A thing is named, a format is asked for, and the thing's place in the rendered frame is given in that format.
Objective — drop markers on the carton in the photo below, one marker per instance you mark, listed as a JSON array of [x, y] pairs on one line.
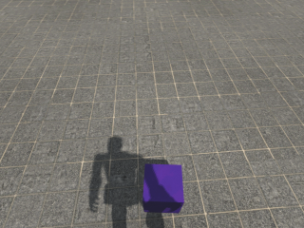
[[162, 188]]

